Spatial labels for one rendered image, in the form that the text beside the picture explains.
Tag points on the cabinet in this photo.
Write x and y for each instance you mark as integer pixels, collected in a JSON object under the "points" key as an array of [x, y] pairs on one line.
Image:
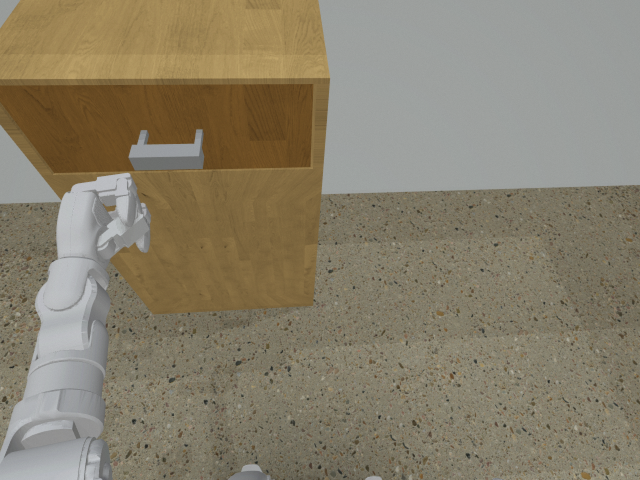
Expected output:
{"points": [[220, 239]]}

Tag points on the drawer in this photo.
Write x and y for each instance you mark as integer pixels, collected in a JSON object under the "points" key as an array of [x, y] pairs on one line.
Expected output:
{"points": [[91, 128]]}

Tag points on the robot left forearm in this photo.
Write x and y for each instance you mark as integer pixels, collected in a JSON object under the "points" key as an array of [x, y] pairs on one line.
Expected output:
{"points": [[63, 396]]}

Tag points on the left robot shin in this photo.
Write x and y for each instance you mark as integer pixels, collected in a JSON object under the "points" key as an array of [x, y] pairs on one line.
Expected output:
{"points": [[251, 467]]}

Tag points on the robot left upper arm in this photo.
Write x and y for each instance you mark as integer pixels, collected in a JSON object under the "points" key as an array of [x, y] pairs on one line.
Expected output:
{"points": [[79, 459]]}

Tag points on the handle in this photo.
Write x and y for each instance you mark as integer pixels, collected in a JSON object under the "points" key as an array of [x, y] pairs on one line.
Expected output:
{"points": [[167, 156]]}

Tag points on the robot left hand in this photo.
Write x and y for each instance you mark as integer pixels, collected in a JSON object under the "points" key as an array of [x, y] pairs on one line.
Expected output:
{"points": [[83, 220]]}

